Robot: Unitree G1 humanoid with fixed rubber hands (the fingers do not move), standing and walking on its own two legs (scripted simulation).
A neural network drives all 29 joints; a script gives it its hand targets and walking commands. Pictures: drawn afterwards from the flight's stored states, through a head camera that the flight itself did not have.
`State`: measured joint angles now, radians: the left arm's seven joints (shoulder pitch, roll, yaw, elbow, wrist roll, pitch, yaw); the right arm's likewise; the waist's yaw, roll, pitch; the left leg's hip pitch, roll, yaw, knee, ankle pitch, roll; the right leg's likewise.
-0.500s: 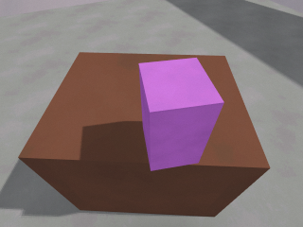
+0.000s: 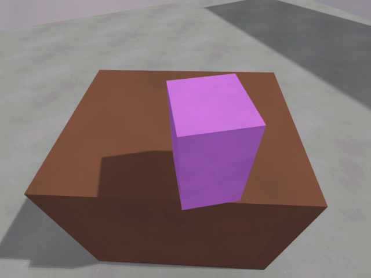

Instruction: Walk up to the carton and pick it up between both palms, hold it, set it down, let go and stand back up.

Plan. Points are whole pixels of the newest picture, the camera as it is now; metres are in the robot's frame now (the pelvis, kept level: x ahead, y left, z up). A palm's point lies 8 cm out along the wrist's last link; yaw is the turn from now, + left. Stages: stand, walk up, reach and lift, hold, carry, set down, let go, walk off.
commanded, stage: stand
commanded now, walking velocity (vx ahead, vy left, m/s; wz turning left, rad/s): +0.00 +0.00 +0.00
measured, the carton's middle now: (206, 146) +0.41 -0.03 +0.06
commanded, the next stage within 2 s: none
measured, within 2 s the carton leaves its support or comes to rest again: neither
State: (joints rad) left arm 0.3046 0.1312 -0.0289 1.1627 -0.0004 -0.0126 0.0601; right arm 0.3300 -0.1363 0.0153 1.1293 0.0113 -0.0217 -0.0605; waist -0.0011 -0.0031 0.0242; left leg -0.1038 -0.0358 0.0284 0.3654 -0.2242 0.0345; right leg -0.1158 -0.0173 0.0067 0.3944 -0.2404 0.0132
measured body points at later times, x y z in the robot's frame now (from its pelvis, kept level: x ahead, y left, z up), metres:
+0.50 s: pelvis -0.01 -0.01 +0.00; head -0.01 -0.01 +0.45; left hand -0.02 +0.20 -0.16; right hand -0.02 -0.23 -0.16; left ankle -0.01 +0.10 -0.74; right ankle -0.02 -0.13 -0.74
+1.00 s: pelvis +0.00 -0.01 +0.00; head +0.00 -0.02 +0.45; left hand -0.02 +0.20 -0.16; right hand -0.03 -0.23 -0.16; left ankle -0.01 +0.10 -0.74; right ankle -0.02 -0.13 -0.74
